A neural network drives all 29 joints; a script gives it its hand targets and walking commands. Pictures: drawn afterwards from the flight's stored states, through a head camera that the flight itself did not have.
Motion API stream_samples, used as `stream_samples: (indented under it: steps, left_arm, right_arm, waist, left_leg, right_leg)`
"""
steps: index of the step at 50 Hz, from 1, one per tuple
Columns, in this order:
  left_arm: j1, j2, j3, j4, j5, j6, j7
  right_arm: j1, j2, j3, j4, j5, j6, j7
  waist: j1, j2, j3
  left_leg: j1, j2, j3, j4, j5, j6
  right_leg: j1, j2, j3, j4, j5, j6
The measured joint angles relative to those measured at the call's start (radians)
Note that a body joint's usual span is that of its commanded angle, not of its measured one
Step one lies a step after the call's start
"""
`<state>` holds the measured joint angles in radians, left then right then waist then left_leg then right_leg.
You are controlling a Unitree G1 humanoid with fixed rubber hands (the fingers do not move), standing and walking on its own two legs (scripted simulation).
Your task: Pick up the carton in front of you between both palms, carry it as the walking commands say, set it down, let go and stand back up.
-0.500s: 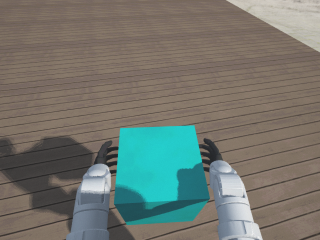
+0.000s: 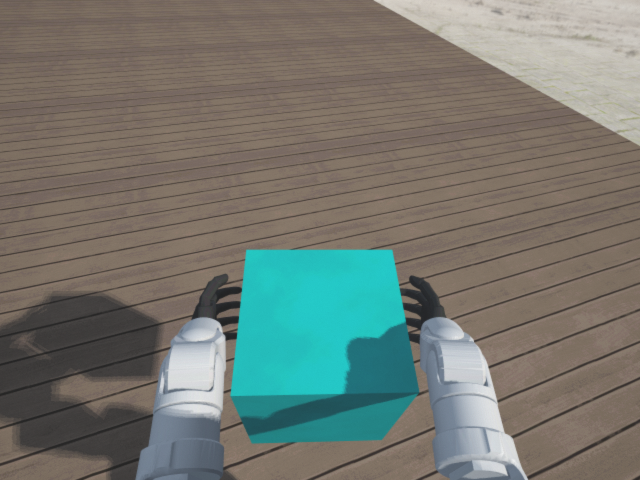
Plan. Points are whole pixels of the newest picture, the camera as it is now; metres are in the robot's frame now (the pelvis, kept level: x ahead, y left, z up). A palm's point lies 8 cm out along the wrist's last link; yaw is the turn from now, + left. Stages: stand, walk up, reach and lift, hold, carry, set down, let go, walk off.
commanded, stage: hold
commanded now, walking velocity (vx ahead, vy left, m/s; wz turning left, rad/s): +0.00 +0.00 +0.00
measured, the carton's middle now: (318, 351) +0.31 +0.00 -0.05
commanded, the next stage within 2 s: set down in 0.04 s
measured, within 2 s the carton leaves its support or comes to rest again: neither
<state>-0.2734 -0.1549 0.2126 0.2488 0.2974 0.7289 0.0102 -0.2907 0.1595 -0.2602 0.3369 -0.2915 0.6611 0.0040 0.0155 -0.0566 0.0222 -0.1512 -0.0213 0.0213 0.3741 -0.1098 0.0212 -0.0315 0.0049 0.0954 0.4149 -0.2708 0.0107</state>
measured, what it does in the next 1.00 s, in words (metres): lowers itself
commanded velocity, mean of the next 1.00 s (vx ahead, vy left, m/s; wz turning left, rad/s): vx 0.00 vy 0.00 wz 0.00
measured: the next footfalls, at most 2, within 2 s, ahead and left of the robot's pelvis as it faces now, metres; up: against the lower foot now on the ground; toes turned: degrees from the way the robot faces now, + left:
none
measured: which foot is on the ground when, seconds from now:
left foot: down 0.00-1.00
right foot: down 0.00-1.00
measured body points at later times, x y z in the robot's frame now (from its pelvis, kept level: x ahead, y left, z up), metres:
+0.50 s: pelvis -0.01 -0.01 -0.02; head +0.09 +0.02 +0.41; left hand +0.34 +0.17 -0.06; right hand +0.36 -0.13 -0.05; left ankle +0.07 +0.10 -0.74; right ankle -0.02 -0.14 -0.74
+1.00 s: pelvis -0.04 -0.02 -0.15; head +0.19 +0.01 +0.23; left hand +0.38 +0.18 -0.23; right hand +0.42 -0.11 -0.22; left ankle +0.07 +0.11 -0.74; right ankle -0.02 -0.14 -0.74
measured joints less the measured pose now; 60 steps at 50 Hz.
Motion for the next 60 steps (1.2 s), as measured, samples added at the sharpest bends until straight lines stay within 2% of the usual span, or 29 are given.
stream_samples:
  steps: [7, 12, 17, 22, 27, 33, 36, 39, 50, 60]
  left_arm:
    - [-0.024, -0.006, 0.018, 0.023, 0.007, -0.002, -0.002]
    - [-0.102, -0.03, 0.103, 0.11, 0.052, -0.038, -0.004]
    - [-0.207, -0.058, 0.228, 0.211, 0.126, -0.125, -0.006]
    - [-0.271, -0.049, 0.281, 0.27, 0.161, -0.254, -0.02]
    - [-0.291, -0.03, 0.278, 0.273, 0.127, -0.409, -0.01]
    - [-0.307, 0.002, 0.244, 0.234, 0.029, -0.535, 0.009]
    - [-0.326, 0.016, 0.235, 0.211, -0.011, -0.545, 0.013]
    - [-0.36, 0.022, 0.246, 0.202, -0.029, -0.53, 0.011]
    - [-0.507, 0.018, 0.328, 0.234, 0.022, -0.427, 0.01]
    - [-0.568, 0.034, 0.314, 0.249, -0.019, -0.427, 0.073]
  right_arm:
    - [-0.017, 0.004, -0.023, 0.016, -0.014, 0.0, 0.008]
    - [-0.087, 0.026, -0.101, 0.097, -0.068, -0.034, 0.018]
    - [-0.192, 0.056, -0.212, 0.197, -0.155, -0.117, 0.014]
    - [-0.265, 0.062, -0.267, 0.253, -0.196, -0.237, 0.009]
    - [-0.303, 0.045, -0.244, 0.272, -0.145, -0.382, -0.02]
    - [-0.333, 0.004, -0.143, 0.255, -0.002, -0.497, -0.072]
    - [-0.352, -0.015, -0.104, 0.235, 0.057, -0.507, -0.09]
    - [-0.386, -0.024, -0.1, 0.227, 0.083, -0.492, -0.096]
    - [-0.558, -0.055, -0.189, 0.308, 0.021, -0.402, -0.064]
    - [-0.676, -0.136, -0.136, 0.405, 0.063, -0.409, -0.071]
  waist:
    - [0.002, -0.003, -0.003]
    - [0.012, -0.006, 0.007]
    - [0.031, -0.01, 0.032]
    - [0.044, -0.011, 0.055]
    - [0.046, -0.002, 0.073]
    - [0.045, 0.001, 0.029]
    - [0.05, -0.003, -0.019]
    - [0.055, -0.009, -0.072]
    - [0.065, -0.022, -0.183]
    - [0.065, -0.013, -0.218]
  left_leg:
    - [0.006, -0.008, 0.002, 0.001, -0.008, 0.006]
    - [-0.018, -0.012, 0.0, 0.034, -0.025, 0.006]
    - [-0.106, -0.012, -0.01, 0.106, -0.05, 0.002]
    - [-0.287, -0.004, -0.034, 0.187, -0.059, -0.009]
    - [-0.54, 0.006, -0.063, 0.274, -0.055, -0.025]
    - [-0.884, 0.014, -0.09, 0.419, -0.071, -0.044]
    - [-1.028, 0.017, -0.097, 0.498, -0.09, -0.052]
    - [-1.146, 0.016, -0.099, 0.577, -0.114, -0.057]
    - [-1.441, -0.005, -0.113, 0.814, -0.184, -0.062]
    - [-1.699, -0.025, -0.121, 1.023, -0.233, -0.063]
  right_leg:
    - [0.003, -0.002, 0.021, -0.001, -0.003, 0.001]
    - [-0.028, 0.003, 0.032, 0.041, -0.023, -0.004]
    - [-0.12, 0.015, 0.035, 0.124, -0.054, -0.002]
    - [-0.297, 0.033, 0.018, 0.208, -0.068, 0.001]
    - [-0.549, 0.055, -0.007, 0.303, -0.074, -0.009]
    - [-0.895, 0.084, -0.021, 0.458, -0.096, -0.014]
    - [-1.042, 0.098, -0.019, 0.539, -0.114, -0.013]
    - [-1.162, 0.107, -0.018, 0.62, -0.138, -0.011]
    - [-1.448, 0.118, -0.033, 0.859, -0.22, -0.004]
    - [-1.695, 0.128, -0.041, 1.066, -0.283, 0.013]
